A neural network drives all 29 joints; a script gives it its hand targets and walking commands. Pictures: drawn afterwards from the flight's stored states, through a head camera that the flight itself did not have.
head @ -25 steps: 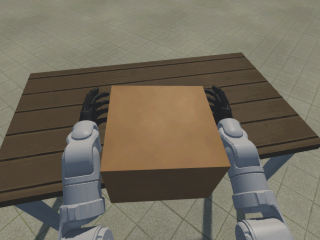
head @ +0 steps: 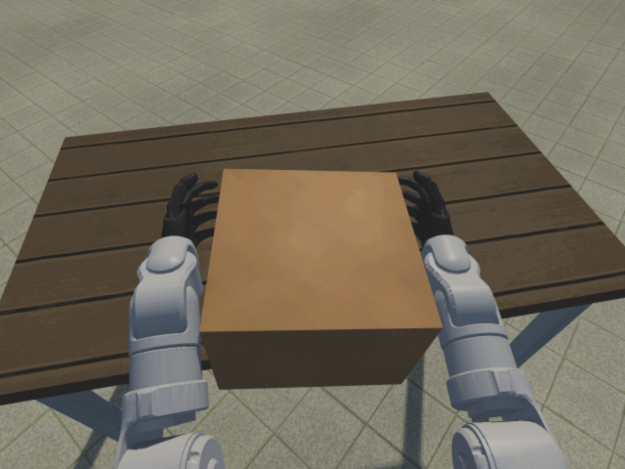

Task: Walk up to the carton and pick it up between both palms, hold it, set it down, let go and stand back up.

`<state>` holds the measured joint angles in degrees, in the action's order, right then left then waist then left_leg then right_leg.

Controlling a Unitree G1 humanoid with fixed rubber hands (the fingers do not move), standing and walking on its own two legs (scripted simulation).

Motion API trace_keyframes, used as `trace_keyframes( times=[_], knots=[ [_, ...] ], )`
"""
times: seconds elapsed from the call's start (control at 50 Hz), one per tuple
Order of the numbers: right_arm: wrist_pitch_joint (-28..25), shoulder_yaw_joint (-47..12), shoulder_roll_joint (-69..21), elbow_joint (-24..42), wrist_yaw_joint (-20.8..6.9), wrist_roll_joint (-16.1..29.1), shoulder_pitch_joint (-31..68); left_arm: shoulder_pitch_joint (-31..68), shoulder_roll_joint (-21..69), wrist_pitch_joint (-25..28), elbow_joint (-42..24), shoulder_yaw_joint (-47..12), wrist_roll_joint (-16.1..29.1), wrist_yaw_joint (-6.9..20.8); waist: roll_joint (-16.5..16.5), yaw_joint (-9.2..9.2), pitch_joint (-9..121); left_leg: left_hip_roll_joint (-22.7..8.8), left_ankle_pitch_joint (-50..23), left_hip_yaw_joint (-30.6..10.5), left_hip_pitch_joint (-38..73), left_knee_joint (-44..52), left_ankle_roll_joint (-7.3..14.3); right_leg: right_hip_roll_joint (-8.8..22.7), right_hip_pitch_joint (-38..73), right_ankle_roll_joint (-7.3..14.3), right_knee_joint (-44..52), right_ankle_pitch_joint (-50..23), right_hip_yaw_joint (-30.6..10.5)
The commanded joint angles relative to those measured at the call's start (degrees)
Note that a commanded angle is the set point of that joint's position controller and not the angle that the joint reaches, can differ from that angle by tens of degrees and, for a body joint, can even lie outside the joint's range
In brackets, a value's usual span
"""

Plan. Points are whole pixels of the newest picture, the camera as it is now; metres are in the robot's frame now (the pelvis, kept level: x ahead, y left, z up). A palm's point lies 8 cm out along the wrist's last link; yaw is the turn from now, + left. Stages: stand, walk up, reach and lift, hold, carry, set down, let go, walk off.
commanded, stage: set down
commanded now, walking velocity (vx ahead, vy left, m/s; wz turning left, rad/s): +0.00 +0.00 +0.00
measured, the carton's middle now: (311, 275) +0.33 -0.03 +0.08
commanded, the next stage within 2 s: none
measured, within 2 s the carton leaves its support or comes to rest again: rests again in 1.28 s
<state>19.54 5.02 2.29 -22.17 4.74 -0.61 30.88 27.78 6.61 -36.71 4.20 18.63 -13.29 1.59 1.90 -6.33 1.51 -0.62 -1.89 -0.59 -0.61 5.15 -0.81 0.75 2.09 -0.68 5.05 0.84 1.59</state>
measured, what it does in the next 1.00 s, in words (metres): stands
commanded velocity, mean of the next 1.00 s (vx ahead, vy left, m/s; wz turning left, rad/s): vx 0.00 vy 0.00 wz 0.00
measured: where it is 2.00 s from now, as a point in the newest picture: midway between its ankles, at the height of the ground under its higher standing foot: outside the picture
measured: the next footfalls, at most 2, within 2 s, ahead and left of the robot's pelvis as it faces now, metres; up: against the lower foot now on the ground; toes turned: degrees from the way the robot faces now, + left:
none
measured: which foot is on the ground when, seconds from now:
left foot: down 0.00-1.00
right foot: down 0.00-1.00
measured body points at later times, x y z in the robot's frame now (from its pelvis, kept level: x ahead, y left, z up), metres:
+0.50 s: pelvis +0.01 +0.00 +0.00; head +0.04 -0.02 +0.45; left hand +0.41 +0.12 +0.08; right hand +0.40 -0.19 +0.08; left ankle -0.02 +0.13 -0.76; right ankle -0.05 -0.12 -0.76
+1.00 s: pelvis +0.02 +0.00 +0.00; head +0.07 -0.02 +0.44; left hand +0.44 +0.12 +0.05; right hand +0.43 -0.19 +0.05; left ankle -0.02 +0.13 -0.76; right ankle -0.05 -0.12 -0.76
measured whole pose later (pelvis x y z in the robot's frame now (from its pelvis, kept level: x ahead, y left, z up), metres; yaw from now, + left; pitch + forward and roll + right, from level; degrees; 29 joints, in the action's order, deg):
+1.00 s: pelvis +0.02 +0.00 +0.00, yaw +1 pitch +18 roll +0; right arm -1.0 23.0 -0.3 -44.9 -1.0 -16.2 37.9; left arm 38.9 3.3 -6.0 44.3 22.0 -13.4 -1.4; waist 3.2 -3.8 12.4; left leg -0.8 -3.0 -1.8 -15.5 5.2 -1.0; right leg 0.5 -12.2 -0.2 5.1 0.3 3.2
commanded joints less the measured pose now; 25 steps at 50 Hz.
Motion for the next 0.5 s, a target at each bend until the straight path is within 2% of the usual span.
trace_keyframes(
  times=[0.0,0.3,0.48],
  knots=[
    [-6.44,-16.76,-26.05,12.98,-6.98,0.10,41.75,37.70,21.24,6.75,-5.43,-21.36,4.77,5.97,-2.26,0.13,32.83,3.17,-18.35,1.39,9.26,-1.15,1.53,-4.59,13.55,-5.08,-9.38,-35.77,2.02],
    [-14.81,-10.48,-28.91,0.21,-8.67,-5.98,44.45,45.07,25.71,21.39,10.00,-20.41,3.64,3.67,-1.14,0.01,39.47,2.93,-22.25,0.32,9.24,-2.36,1.38,-4.71,8.88,-3.11,-6.83,-35.48,2.66],
    [-16.83,-7.03,-30.27,-5.34,-9.29,-8.42,45.95,48.44,26.46,26.21,17.32,-18.03,2.80,3.19,-1.96,0.72,40.28,2.78,-22.04,0.04,6.08,-2.84,1.55,-4.63,7.93,-2.45,-6.51,-34.93,2.21]
  ],
)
